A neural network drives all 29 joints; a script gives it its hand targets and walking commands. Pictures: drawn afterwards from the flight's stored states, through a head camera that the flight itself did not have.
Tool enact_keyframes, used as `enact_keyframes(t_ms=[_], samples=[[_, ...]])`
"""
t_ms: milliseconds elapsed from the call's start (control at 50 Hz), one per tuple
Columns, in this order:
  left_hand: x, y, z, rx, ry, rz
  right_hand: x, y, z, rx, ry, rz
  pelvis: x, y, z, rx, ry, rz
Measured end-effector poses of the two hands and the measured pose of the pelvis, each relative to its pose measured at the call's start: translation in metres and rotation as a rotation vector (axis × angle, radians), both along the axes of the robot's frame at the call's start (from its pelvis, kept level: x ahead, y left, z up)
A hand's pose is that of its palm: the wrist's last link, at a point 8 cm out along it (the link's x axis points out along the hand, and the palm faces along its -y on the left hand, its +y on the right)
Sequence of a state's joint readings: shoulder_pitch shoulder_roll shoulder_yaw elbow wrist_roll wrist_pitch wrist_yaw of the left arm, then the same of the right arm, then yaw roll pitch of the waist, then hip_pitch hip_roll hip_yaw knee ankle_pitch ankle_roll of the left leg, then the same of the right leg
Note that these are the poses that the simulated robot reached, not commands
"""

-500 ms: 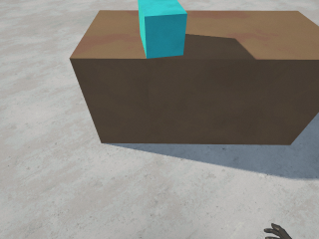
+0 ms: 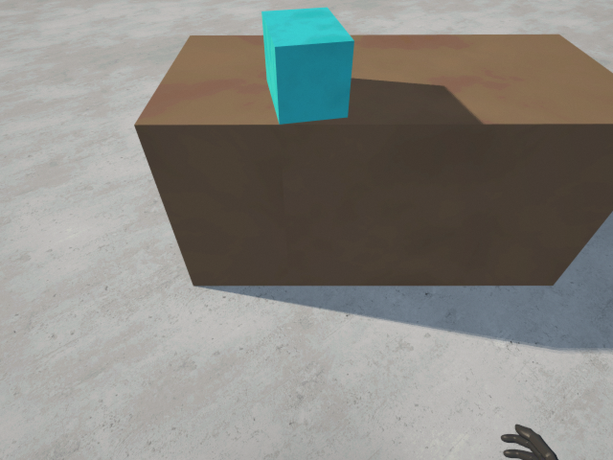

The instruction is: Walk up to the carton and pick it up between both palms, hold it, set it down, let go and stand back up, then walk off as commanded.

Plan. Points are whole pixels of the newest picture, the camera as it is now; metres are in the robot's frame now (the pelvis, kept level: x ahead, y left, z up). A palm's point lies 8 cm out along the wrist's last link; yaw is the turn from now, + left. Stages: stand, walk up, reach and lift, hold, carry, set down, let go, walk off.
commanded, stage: stand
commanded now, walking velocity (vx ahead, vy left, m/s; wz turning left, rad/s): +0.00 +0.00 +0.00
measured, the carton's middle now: (304, 63) +1.08 +0.00 +0.06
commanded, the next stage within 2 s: none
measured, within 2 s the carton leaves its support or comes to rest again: neither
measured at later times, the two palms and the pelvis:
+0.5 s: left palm out of the picture +0.09 +0.31 -0.09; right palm out of the picture +0.12 -0.30 -0.08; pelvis +0.00 +0.00 +0.00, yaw +0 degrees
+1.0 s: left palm out of the picture +0.09 +0.31 -0.09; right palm out of the picture +0.12 -0.30 -0.08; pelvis +0.00 +0.01 +0.00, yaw +0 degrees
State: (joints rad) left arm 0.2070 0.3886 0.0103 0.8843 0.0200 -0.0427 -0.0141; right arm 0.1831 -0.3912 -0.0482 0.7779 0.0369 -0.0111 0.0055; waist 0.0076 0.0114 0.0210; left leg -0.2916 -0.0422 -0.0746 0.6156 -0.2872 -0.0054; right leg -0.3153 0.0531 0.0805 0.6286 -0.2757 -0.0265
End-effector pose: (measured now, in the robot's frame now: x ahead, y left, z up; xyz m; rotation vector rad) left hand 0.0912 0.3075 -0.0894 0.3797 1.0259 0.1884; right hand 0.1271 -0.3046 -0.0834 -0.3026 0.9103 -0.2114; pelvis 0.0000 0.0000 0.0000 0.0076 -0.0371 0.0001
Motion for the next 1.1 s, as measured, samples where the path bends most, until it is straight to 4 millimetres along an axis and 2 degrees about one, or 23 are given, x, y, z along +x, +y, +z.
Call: enact_keyframes(t_ms=[1100], samples=[[-0.0064,0.0064,-0.002,-0.01,0.022,0.0,-0.0084,0.0066,0.0024,-0.005,0.015,-0.004,-0.0039,0.007,0.0025,-0.007,0.002,-0.008]])
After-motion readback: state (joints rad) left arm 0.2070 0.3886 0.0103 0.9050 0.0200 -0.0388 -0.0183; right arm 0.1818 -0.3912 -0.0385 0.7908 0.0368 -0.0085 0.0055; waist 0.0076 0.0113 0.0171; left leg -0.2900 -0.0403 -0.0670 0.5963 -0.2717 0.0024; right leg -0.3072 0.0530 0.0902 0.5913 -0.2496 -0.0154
